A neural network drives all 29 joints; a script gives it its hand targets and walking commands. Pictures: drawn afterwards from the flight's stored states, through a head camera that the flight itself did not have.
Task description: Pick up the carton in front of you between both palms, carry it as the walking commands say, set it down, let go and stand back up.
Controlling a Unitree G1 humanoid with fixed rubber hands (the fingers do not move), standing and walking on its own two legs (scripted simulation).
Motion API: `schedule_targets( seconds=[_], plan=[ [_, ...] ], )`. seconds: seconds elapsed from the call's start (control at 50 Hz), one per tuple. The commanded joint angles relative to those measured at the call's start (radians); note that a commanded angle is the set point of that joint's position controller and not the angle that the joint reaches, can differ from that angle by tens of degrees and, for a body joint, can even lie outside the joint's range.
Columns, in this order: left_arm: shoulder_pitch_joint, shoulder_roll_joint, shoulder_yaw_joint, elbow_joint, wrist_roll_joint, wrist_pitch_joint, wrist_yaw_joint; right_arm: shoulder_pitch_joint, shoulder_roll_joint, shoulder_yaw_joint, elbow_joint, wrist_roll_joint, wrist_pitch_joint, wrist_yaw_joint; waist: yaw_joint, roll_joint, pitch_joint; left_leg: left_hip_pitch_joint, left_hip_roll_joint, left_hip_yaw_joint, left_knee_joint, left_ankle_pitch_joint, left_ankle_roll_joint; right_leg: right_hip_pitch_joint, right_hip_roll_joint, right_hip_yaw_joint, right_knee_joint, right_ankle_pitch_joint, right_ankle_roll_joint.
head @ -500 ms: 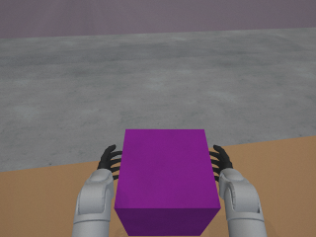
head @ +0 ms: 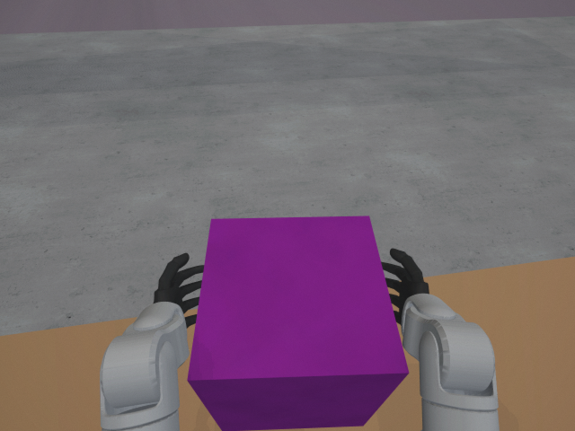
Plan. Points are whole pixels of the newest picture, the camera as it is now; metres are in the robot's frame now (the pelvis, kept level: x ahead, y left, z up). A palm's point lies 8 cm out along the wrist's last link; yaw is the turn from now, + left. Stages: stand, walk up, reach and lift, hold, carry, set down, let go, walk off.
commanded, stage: carry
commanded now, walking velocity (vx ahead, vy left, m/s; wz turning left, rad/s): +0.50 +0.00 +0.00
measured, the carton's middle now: (292, 329) +0.28 +0.01 +0.02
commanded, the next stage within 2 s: none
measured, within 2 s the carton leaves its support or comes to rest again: neither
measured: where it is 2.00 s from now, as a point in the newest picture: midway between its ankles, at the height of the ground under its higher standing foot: (300, 330)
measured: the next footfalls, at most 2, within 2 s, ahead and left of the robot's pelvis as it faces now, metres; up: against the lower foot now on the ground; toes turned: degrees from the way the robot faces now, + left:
right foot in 0.38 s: +0.43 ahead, -0.09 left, +0.00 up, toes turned -9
left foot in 0.82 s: +0.71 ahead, +0.06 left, +0.00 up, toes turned +9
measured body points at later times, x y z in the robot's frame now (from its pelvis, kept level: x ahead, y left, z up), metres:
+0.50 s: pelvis +0.32 -0.03 +0.00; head +0.35 -0.03 +0.45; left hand +0.61 +0.15 +0.07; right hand +0.65 -0.16 +0.07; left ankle +0.17 +0.07 -0.61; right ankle +0.39 -0.08 -0.72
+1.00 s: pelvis +0.59 +0.00 +0.00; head +0.69 +0.01 +0.44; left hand +0.99 +0.15 +0.09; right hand +0.99 -0.16 +0.09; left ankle +0.67 +0.06 -0.72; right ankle +0.52 -0.13 -0.68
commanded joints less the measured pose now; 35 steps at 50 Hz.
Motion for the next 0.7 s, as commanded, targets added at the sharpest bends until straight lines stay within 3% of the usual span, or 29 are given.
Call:
schedule_targets(
  seconds=[0.0, 0.02, 0.04, 0.08, 0.18, 0.26, 0.3, 0.32, 0.34, 0.36, 0.38, 0.4, 0.42, 0.44, 0.46, 0.48, 0.58, 0.62, 0.68],
  plan=[
    [-0.54, -0.833, -0.748, -0.039, -0.437, 0.021, -0.283, -0.449, 0.86, 0.654, -0.085, 0.368, 0.022, 0.231, -0.05, 0.16, -0.248, 0.627, 0.417, -0.68, -0.311, 0.189, 0.171, -0.568, 0.005, 0.058, 0.408, 0.002, -0.056],
    [-0.532, -0.859, -0.75, -0.023, -0.434, 0.017, -0.284, -0.467, 0.879, 0.662, -0.091, 0.372, 0.021, 0.233, -0.047, 0.089, -0.256, 0.618, 0.398, -0.592, -0.306, 0.245, 0.146, -0.581, -0.021, 0.06, 0.391, 0.058, -0.064],
    [-0.525, -0.887, -0.75, -0.007, -0.427, 0.011, -0.284, -0.485, 0.901, 0.676, -0.097, 0.383, 0.019, 0.238, -0.042, 0.058, -0.251, 0.589, 0.368, -0.504, -0.319, 0.291, 0.106, -0.56, -0.036, 0.061, 0.326, 0.117, -0.062],
    [-0.501, -0.926, -0.746, 0.005, -0.403, -0.005, -0.276, -0.505, 0.928, 0.701, -0.121, 0.413, 0.014, 0.25, -0.042, 0.102, -0.245, 0.572, 0.31, -0.37, -0.333, 0.379, 0.057, -0.511, -0.007, 0.017, 0.191, 0.181, -0.05],
    [-0.421, -0.944, -0.733, 0.007, -0.334, -0.032, -0.241, -0.466, 0.911, 0.715, -0.126, 0.443, 0.009, 0.285, -0.04, 0.166, -0.186, 0.569, 0.233, -0.195, -0.333, 0.529, 0.047, -0.494, 0.046, -0.079, -0.087, 0.322, -0.026],
    [-0.494, -0.904, -0.752, -0.023, -0.344, -0.034, -0.232, -0.496, 0.857, 0.72, -0.116, 0.444, 0.001, 0.288, -0.045, 0.223, -0.121, 0.476, 0.204, -0.107, -0.318, 0.657, 0.027, -0.324, 0.098, -0.162, -0.262, 0.467, -0.062],
    [-0.535, -0.873, -0.758, -0.011, -0.358, -0.032, -0.233, -0.533, 0.822, 0.718, -0.109, 0.438, 0.0, 0.281, -0.034, 0.234, -0.175, 0.465, 0.194, -0.053, -0.174, 0.814, 0.006, -0.163, 0.137, -0.191, -0.27, 0.484, -0.09],
    [-0.549, -0.857, -0.757, 0.006, -0.364, -0.033, -0.235, -0.556, 0.802, 0.718, -0.102, 0.436, 0.0, 0.276, -0.011, 0.226, -0.229, 0.43, 0.173, -0.006, -0.03, 0.824, -0.017, -0.018, 0.169, -0.216, -0.298, 0.465, -0.097],
    [-0.568, -0.836, -0.75, 0.022, -0.367, -0.034, -0.237, -0.587, 0.783, 0.721, -0.089, 0.434, 0.0, 0.272, 0.031, 0.174, -0.287, 0.339, 0.14, 0.013, 0.165, 0.699, -0.037, 0.161, 0.165, -0.215, -0.319, 0.402, -0.098],
    [-0.586, -0.814, -0.741, 0.042, -0.364, -0.033, -0.239, -0.629, 0.767, 0.718, -0.071, 0.429, -0.003, 0.269, 0.072, 0.061, -0.344, 0.171, 0.113, -0.023, 0.422, 0.392, -0.048, 0.326, -0.005, 0.027, -0.325, 0.226, -0.111],
    [-0.613, -0.778, -0.726, 0.085, -0.353, -0.036, -0.243, -0.64, 0.792, 0.721, -0.04, 0.425, 0.004, 0.264, 0.036, -0.208, -0.39, -0.162, -0.049, -0.105, 0.708, -0.201, -0.082, 0.499, -0.31, 0.599, -0.463, 0.142, -0.276],
    [-0.628, -0.799, -0.734, 0.106, -0.385, -0.038, -0.246, -0.65, 0.782, 0.695, -0.004, 0.417, 0.001, 0.26, 0.035, -0.181, -0.369, -0.254, -0.025, -0.239, 0.852, -0.247, -0.053, 0.462, -0.315, 0.651, -0.546, 0.135, -0.315],
    [-0.675, -0.824, -0.747, 0.112, -0.406, -0.046, -0.249, -0.689, 0.805, 0.69, 0.008, 0.421, -0.006, 0.254, 0.041, -0.159, -0.352, -0.286, 0.022, -0.255, 0.881, -0.208, -0.028, 0.414, -0.275, 0.543, -0.518, 0.245, -0.293],
    [-0.723, -0.854, -0.761, 0.115, -0.429, -0.054, -0.253, -0.726, 0.827, 0.685, 0.02, 0.428, -0.016, 0.249, 0.036, -0.049, -0.338, -0.289, 0.052, -0.255, 0.856, -0.172, -0.013, 0.356, -0.246, 0.448, -0.489, 0.345, -0.265],
    [-0.785, -0.882, -0.771, 0.113, -0.45, -0.064, -0.256, -0.758, 0.845, 0.681, 0.035, 0.426, -0.027, 0.242, 0.024, 0.001, -0.323, -0.282, 0.076, -0.26, 0.805, -0.135, -0.009, 0.287, -0.23, 0.375, -0.481, 0.39, -0.246],
    [-0.845, -0.902, -0.778, 0.112, -0.471, -0.074, -0.259, -0.792, 0.858, 0.676, 0.05, 0.42, -0.04, 0.235, 0.016, 0.003, -0.33, -0.256, 0.091, -0.258, 0.758, -0.109, -0.01, 0.239, -0.215, 0.319, -0.493, 0.373, -0.233],
    [-0.981, -0.908, -0.763, 0.169, -0.516, -0.097, -0.255, -0.892, 0.855, 0.649, 0.119, 0.403, -0.075, 0.2, 0.018, -0.024, -0.322, -0.343, 0.089, -0.201, 0.562, -0.054, -0.032, 0.227, -0.183, 0.187, -0.487, 0.471, -0.268],
    [-1.026, -0.89, -0.74, 0.201, -0.52, -0.098, -0.248, -0.953, 0.842, 0.637, 0.137, 0.408, -0.077, 0.19, 0.031, -0.034, -0.302, -0.39, 0.079, -0.172, 0.466, -0.011, -0.037, 0.267, -0.164, 0.142, -0.456, 0.628, -0.268],
    [-1.097, -0.866, -0.699, 0.241, -0.521, -0.088, -0.233, -1.052, 0.829, 0.619, 0.167, 0.433, -0.066, 0.178, 0.037, -0.062, -0.291, -0.327, 0.016, -0.106, 0.285, 0.101, -0.023, 0.271, -0.103, 0.028, -0.357, 0.944, -0.223]
  ],
)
